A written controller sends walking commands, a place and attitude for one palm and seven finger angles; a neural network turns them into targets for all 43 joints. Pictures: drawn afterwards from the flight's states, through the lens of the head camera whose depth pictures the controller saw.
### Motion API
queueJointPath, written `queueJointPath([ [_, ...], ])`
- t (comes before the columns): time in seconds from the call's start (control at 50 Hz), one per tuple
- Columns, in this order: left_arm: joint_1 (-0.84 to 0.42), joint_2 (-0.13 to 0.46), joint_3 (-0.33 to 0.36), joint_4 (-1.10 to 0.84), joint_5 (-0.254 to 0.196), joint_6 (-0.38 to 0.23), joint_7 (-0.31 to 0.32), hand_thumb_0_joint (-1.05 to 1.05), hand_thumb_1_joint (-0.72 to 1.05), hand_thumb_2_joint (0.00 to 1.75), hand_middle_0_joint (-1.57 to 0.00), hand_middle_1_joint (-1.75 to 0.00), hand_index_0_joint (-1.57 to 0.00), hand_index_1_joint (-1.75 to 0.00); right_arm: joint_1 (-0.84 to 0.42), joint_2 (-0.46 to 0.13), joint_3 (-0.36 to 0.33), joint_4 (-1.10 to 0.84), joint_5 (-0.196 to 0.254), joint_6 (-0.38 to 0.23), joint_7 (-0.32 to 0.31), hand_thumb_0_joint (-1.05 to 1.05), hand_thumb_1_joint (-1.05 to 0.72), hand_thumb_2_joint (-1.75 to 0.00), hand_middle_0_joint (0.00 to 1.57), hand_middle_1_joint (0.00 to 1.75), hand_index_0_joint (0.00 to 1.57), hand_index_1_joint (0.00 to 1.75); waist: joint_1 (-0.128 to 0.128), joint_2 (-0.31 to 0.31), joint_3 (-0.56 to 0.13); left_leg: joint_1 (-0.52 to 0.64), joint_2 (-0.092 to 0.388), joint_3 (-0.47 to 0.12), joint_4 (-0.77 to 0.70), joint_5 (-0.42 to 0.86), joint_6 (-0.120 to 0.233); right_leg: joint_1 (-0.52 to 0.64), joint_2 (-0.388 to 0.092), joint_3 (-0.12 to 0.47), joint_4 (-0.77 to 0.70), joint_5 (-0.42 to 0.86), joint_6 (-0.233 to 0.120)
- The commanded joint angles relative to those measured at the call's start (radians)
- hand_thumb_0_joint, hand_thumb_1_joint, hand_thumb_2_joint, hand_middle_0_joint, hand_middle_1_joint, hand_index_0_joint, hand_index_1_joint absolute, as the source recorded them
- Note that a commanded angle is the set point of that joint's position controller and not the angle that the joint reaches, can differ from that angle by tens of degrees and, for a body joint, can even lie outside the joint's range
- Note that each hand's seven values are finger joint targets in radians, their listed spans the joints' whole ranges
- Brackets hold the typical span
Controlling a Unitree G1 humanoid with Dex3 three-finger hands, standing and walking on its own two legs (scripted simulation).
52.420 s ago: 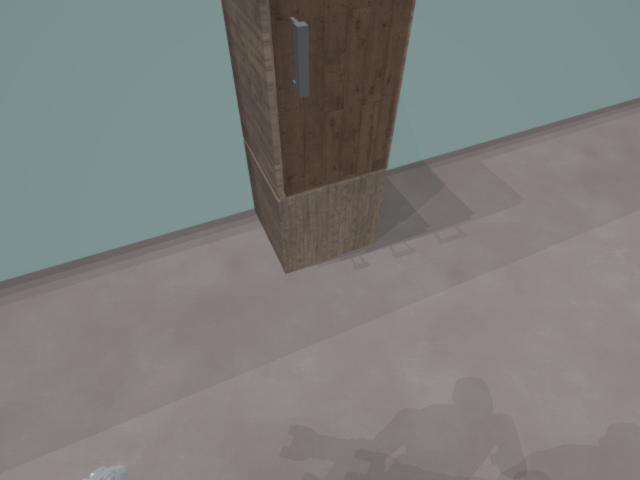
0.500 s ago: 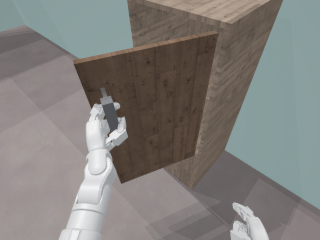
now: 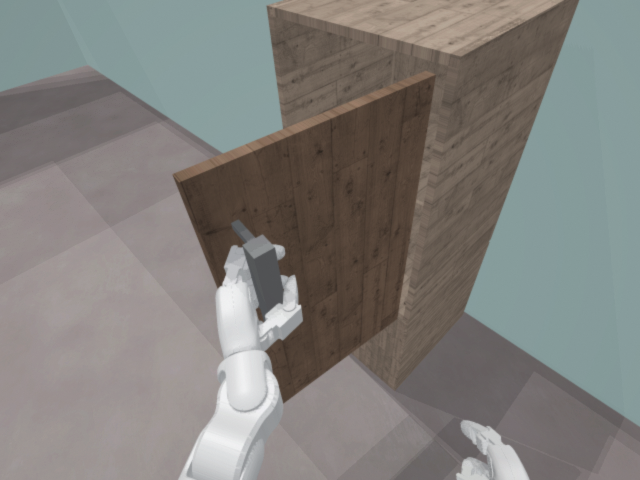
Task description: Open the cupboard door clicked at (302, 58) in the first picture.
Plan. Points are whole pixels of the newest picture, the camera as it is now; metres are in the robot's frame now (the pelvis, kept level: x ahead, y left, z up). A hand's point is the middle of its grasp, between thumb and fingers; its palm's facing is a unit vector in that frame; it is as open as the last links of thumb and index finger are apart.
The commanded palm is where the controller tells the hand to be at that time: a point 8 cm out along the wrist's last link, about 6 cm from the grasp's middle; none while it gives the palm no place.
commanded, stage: open thumb and fingers to let go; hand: left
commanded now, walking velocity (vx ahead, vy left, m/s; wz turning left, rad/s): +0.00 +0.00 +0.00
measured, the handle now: (259, 279) +0.33 +0.09 +0.10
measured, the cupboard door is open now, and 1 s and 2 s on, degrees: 83 81 82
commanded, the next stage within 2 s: slide the hand sideways off the handle in 0.76 s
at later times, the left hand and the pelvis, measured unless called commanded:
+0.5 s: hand (278, 301) +0.30 +0.06 +0.11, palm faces +0.28 -0.96 +0.00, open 13.0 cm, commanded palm +0.26 +0.11 +0.10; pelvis -0.03 +0.02 +0.00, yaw +0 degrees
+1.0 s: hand (270, 316) +0.28 +0.07 +0.10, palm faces -0.08 -0.99 -0.08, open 15.7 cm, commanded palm +0.25 +0.11 +0.10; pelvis -0.04 +0.04 +0.00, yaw -1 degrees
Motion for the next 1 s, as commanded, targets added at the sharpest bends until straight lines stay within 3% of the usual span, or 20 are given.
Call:
queueJointPath([
  [0.0, -0.304, -0.065, 0.072, -0.146, 0.026, -0.067, 0.033, 0.0, 0.62, 0.78, -0.38, -1.32, -0.38, -1.32, -0.167, -0.059, -0.021, -0.147, -0.008, -0.06, -0.022, 0.0, -0.9, -0.9, 0.2, 0.3, 0.2, 0.3, 0.03, -0.172, -0.173, 0.063, -0.06, 0.009, -0.004, 0.248, 0.049, 0.019, -0.077, 0.122, -0.142, 0.467, 0.071],
  [0.14, -0.349, -0.091, 0.053, -0.102, 0.027, -0.098, 0.002, 0.0, 0.13, 0.57, -0.35, -1.27, -0.35, -1.27, -0.15, -0.06, -0.027, -0.145, -0.006, -0.062, -0.019, 0.0, -0.9, -0.9, 0.2, 0.3, 0.2, 0.3, 0.028, -0.167, -0.189, 0.073, -0.055, 0.009, -0.016, 0.262, 0.05, 0.016, -0.069, 0.107, -0.126, 0.474, 0.065],
  [0.32, -0.479, -0.073, 0.074, -0.028, 0.026, -0.114, 0.009, 0.0, -0.5, 0.3, -0.3, -1.2, -0.3, -1.2, -0.167, -0.06, -0.021, -0.134, -0.006, -0.066, -0.029, 0.0, -0.9, -0.9, 0.2, 0.3, 0.2, 0.3, 0.02, -0.152, -0.156, 0.069, -0.055, 0.008, -0.028, 0.195, 0.052, -0.04, -0.062, 0.107, -0.164, 0.278, 0.053],
  [0.36, -0.49, -0.079, 0.069, -0.014, 0.031, -0.116, 0.015, 0.0, -0.5, 0.3, -0.3, -1.2, -0.3, -1.2, -0.162, -0.059, -0.023, -0.128, -0.005, -0.065, -0.029, 0.0, -0.9, -0.9, 0.2, 0.3, 0.2, 0.3, 0.025, -0.155, -0.171, 0.074, -0.051, 0.005, -0.034, 0.202, 0.05, -0.034, -0.056, 0.098, -0.158, 0.267, 0.046],
  [0.4, -0.507, -0.099, 0.055, 0.0, 0.031, -0.116, 0.023, 0.0, -0.5, 0.3, -0.28, -1.1, -0.28, -1.1, -0.168, -0.058, -0.022, -0.13, -0.004, -0.064, -0.027, 0.0, -0.9, -0.9, 0.2, 0.3, 0.2, 0.3, 0.022, -0.143, -0.163, 0.074, -0.048, 0.004, -0.035, 0.195, 0.05, -0.053, -0.051, 0.088, -0.151, 0.245, 0.043],
  [0.5, -0.56, -0.083, 0.078, 0.042, 0.032, -0.113, 0.046, 0.0, -0.5, 0.3, -0.24, -0.85, -0.24, -0.85, -0.168, -0.06, -0.022, -0.121, -0.004, -0.059, -0.028, 0.0, -0.9, -0.9, 0.2, 0.3, 0.2, 0.3, 0.025, -0.153, -0.176, 0.066, -0.045, 0.001, -0.045, 0.171, 0.048, -0.058, -0.045, 0.084, -0.154, 0.178, 0.038],
  [0.54, -0.579, -0.119, 0.048, 0.061, 0.042, -0.112, 0.053, 0.0, -0.5, 0.3, -0.22, -0.75, -0.22, -0.75, -0.166, -0.058, -0.023, -0.117, -0.004, -0.06, -0.023, 0.0, -0.9, -0.9, 0.2, 0.3, 0.2, 0.3, 0.017, -0.133, -0.162, 0.072, -0.04, 0.0, -0.043, 0.171, 0.047, -0.081, -0.04, 0.073, -0.147, 0.171, 0.035],
  [0.6, -0.566, -0.139, 0.037, 0.066, 0.044, -0.111, 0.065, 0.0, -0.5, 0.3, -0.2, -0.6, -0.2, -0.6, -0.166, -0.058, -0.025, -0.122, -0.002, -0.058, -0.015, 0.0, -0.9, -0.9, 0.2, 0.3, 0.2, 0.3, 0.026, -0.125, -0.179, 0.07, -0.034, -0.003, -0.051, 0.173, 0.043, -0.079, -0.031, 0.059, -0.126, 0.167, 0.029],
  [0.66, -0.54, -0.119, 0.056, 0.07, 0.048, -0.105, 0.078, 0.0, -0.5, 0.3, -0.18, -0.45, -0.18, -0.45, -0.154, -0.061, -0.028, -0.119, -0.004, -0.055, -0.011, 0.0, -0.9, -0.9, 0.2, 0.3, 0.2, 0.3, 0.036, -0.132, -0.2, 0.065, -0.031, -0.003, -0.05, 0.192, 0.041, -0.062, -0.026, 0.056, -0.117, 0.188, 0.025],
  [0.72, -0.56, -0.116, 0.067, 0.065, 0.033, -0.097, 0.084, 0.0, -0.5, 0.3, -0.15, -0.3, -0.15, -0.3, -0.168, -0.058, -0.024, -0.123, -0.001, -0.047, -0.011, 0.0, -0.9, -0.9, 0.2, 0.3, 0.2, 0.3, 0.034, -0.142, -0.175, 0.057, -0.031, 0.001, -0.053, 0.174, 0.042, -0.067, -0.028, 0.059, -0.13, 0.163, 0.028],
  [0.76, -0.559, -0.121, 0.07, 0.075, 0.032, -0.092, 0.089, 0.0, -0.5, 0.3, -0.15, -0.3, -0.15, -0.3, -0.17, -0.057, -0.024, -0.118, -0.002, -0.047, -0.013, 0.0, -0.9, -0.9, 0.2, 0.3, 0.2, 0.3, 0.035, -0.161, -0.164, 0.055, -0.031, 0.0, -0.052, 0.164, 0.042, -0.069, -0.028, 0.062, -0.144, 0.144, 0.03],
  [0.84, -0.604, -0.148, 0.05, 0.084, 0.041, -0.087, 0.103, 0.0, -0.5, 0.3, -0.15, -0.3, -0.15, -0.3, -0.175, -0.057, -0.024, -0.114, -0.003, -0.048, -0.008, 0.0, -0.9, -0.9, 0.2, 0.3, 0.2, 0.3, 0.026, -0.132, -0.16, 0.056, -0.031, -0.003, -0.054, 0.136, 0.04, -0.096, -0.026, 0.056, -0.133, 0.11, 0.027],
  [0.86, -0.556, -0.068, -0.156, 0.113, 0.12, -0.138, -0.125, 0.0, -0.5, 0.3, -0.15, -0.3, -0.15, -0.3, -0.085, -0.088, -0.018, -0.085, -0.001, -0.037, -0.004, 0.0, -0.9, -0.9, 0.2, 0.3, 0.2, 0.3, -0.059, -0.217, -0.073, 0.066, -0.031, -0.017, -0.075, 0.164, 0.057, -0.135, -0.026, 0.087, -0.113, 0.195, 0.032],
  [0.88, -0.633, 0.024, -0.065, 0.035, 0.078, -0.192, -0.242, 0.0, -0.5, 0.3, -0.15, -0.3, -0.15, -0.3, -0.08, -0.091, -0.027, -0.121, 0.014, -0.035, -0.018, 0.0, -0.9, -0.9, 0.2, 0.3, 0.2, 0.3, -0.027, -0.138, -0.179, 0.079, -0.034, -0.01, -0.075, 0.187, 0.059, -0.099, -0.027, 0.086, -0.085, 0.243, 0.026],
  [0.9, -0.652, 0.052, -0.071, 0.001, 0.058, -0.227, -0.335, 0.0, -0.5, 0.3, -0.15, -0.3, -0.15, -0.3, -0.083, -0.09, -0.023, -0.139, 0.018, -0.038, -0.032, 0.0, -0.9, -0.9, 0.2, 0.3, 0.2, 0.3, -0.021, -0.082, -0.239, 0.115, -0.04, -0.004, -0.066, 0.204, 0.063, -0.073, -0.03, 0.09, -0.073, 0.278, 0.023],
  [0.94, -0.619, 0.066, -0.059, 0.032, -0.022, -0.252, -0.493, 0.0, -0.5, 0.3, -0.15, -0.3, -0.15, -0.3, -0.085, -0.087, -0.009, -0.158, 0.039, -0.057, -0.047, 0.0, -0.9, -0.9, 0.2, 0.3, 0.2, 0.3, -0.028, -0.048, -0.231, 0.13, -0.042, -0.009, -0.061, 0.195, 0.063, -0.08, -0.026, 0.076, -0.076, 0.281, 0.021],
  [0.96, -0.595, 0.054, -0.033, 0.044, -0.078, -0.243, -0.534, 0.0, -0.5, 0.3, -0.15, -0.3, -0.15, -0.3, -0.093, -0.087, -0.004, -0.171, 0.052, -0.065, -0.051, 0.0, -0.9, -0.9, 0.2, 0.3, 0.2, 0.3, -0.02, -0.038, -0.218, 0.129, -0.038, -0.013, -0.069, 0.172, 0.057, -0.085, -0.021, 0.067, -0.084, 0.249, 0.02],
  [0.98, -0.571, 0.028, -0.019, 0.061, -0.127, -0.23, -0.551, 0.0, -0.5, 0.3, -0.15, -0.3, -0.15, -0.3, -0.105, -0.086, 0.003, -0.18, 0.06, -0.079, -0.055, 0.0, -0.9, -0.9, 0.2, 0.3, 0.2, 0.3, -0.019, -0.081, -0.185, 0.111, -0.035, -0.025, -0.081, 0.139, 0.053, -0.093, -0.014, 0.051, -0.091, 0.215, 0.026],
])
